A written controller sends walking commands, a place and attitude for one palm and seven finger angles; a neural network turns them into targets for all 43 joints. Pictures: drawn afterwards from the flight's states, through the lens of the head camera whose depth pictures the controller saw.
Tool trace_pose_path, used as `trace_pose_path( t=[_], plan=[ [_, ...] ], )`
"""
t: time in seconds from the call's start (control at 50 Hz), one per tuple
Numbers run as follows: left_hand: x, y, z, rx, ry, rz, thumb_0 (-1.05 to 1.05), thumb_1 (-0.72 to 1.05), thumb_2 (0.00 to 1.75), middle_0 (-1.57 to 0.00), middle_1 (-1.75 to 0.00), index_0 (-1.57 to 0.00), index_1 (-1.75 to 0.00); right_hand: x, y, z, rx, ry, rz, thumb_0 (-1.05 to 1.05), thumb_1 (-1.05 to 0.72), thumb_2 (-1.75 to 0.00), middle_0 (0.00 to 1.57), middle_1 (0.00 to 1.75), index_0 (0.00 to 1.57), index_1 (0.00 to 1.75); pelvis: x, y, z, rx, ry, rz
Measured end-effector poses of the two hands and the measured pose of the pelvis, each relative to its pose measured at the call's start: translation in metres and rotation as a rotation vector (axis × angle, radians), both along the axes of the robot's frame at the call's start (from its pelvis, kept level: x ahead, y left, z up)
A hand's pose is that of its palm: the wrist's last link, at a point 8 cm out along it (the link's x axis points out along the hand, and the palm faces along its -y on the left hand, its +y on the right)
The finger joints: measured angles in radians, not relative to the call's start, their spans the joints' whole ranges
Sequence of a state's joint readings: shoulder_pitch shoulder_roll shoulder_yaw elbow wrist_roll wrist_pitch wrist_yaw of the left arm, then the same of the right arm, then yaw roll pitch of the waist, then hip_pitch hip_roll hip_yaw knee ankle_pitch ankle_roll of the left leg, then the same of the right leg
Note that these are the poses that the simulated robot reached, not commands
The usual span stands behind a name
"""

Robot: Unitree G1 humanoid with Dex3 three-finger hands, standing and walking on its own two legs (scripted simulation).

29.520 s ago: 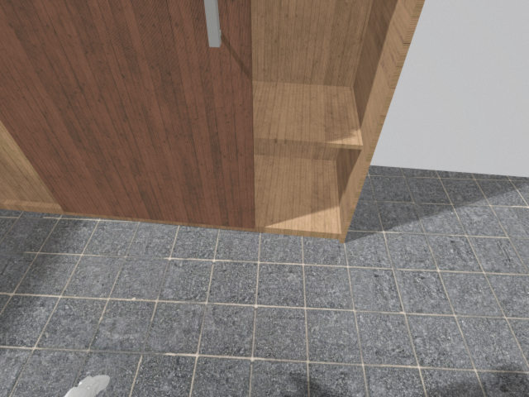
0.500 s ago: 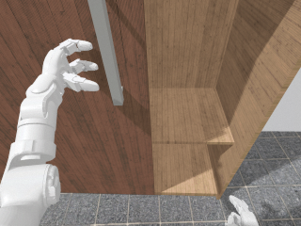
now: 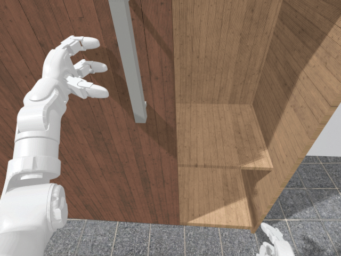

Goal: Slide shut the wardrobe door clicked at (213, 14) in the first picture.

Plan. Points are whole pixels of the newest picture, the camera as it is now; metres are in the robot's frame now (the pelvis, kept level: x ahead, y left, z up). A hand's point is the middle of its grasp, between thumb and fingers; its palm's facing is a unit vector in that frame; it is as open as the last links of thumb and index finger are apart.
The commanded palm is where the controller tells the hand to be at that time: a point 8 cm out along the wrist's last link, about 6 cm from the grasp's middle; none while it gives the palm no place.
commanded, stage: move the hooked fingers beside the handle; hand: left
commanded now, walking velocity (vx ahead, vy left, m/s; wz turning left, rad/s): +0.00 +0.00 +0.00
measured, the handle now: (134, 66) +0.44 +0.09 +0.26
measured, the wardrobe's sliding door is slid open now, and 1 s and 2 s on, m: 0.40 0.40 0.40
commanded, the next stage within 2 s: feel for the door with the fingertips in 1.00 s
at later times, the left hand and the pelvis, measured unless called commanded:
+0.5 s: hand (91, 71) +0.41 +0.18 +0.27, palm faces -0.02 -1.00 -0.03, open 13.9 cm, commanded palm +0.39 +0.24 +0.26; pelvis +0.01 +0.01 +0.00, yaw +0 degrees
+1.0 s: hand (91, 79) +0.39 +0.17 +0.26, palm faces -0.02 -1.00 -0.04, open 14.0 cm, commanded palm +0.38 +0.23 +0.26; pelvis +0.02 +0.02 +0.00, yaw +0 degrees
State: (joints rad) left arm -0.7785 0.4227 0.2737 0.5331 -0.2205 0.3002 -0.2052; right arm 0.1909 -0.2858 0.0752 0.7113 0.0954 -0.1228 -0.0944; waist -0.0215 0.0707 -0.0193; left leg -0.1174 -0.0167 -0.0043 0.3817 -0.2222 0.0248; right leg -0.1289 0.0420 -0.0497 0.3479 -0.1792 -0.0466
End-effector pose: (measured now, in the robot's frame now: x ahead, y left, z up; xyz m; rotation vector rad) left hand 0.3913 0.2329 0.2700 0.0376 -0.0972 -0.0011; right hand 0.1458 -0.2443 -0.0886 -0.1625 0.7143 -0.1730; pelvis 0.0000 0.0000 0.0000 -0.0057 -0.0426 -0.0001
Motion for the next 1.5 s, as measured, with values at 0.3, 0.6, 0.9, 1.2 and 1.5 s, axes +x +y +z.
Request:
trace_pose_path(
  t=[0.3,0.6,0.9,1.2,1.5],
  plan=[
    [0.0,0.0,0.0,0.0,-0.006,-0.008,-0.01,-0.5,0.3,-0.43,-1.23,-0.32,-1.23,0.025,0.02,0.002,0.009,0.006,0.051,0.01,-0.91,-0.9,0.2,0.3,0.21,0.3,0.008,0.009,0.0,-0.001,0.01,0.012],
    [-0.003,-0.001,-0.002,0.001,-0.029,-0.015,-0.01,-0.5,0.3,-0.4,-1.22,-0.31,-1.2,0.031,0.027,0.005,0.018,0.004,0.046,0.01,-0.91,-0.9,0.2,0.3,0.21,0.3,0.013,0.015,0.0,-0.002,0.012,-0.002],
    [-0.021,0.0,-0.008,0.007,-0.025,-0.008,-0.01,-0.5,0.3,-0.31,-1.2,-0.31,-1.2,0.049,0.033,0.009,0.022,-0.004,0.072,0.01,-0.91,-0.9,0.2,0.3,0.2,0.3,0.018,0.017,-0.001,-0.003,0.005,0.002],
    [-0.016,-0.009,-0.003,0.002,-0.022,-0.007,-0.01,-0.5,0.3,-0.3,-1.2,-0.31,-1.2,0.06,0.04,0.012,0.037,-0.02,0.093,0.01,-0.91,-0.9,0.2,0.3,0.21,0.3,0.019,0.014,-0.001,-0.002,0.01,0.003],
    [-0.018,-0.047,-0.002,-0.013,-0.035,-0.047,-0.01,-0.5,0.3,-0.3,-1.2,-0.31,-1.2,0.054,0.034,0.007,0.04,0.007,0.09,0.01,-0.91,-0.9,0.2,0.3,0.2,0.3,0.017,0.011,-0.002,0.0,0.001,0.002]
  ],
)
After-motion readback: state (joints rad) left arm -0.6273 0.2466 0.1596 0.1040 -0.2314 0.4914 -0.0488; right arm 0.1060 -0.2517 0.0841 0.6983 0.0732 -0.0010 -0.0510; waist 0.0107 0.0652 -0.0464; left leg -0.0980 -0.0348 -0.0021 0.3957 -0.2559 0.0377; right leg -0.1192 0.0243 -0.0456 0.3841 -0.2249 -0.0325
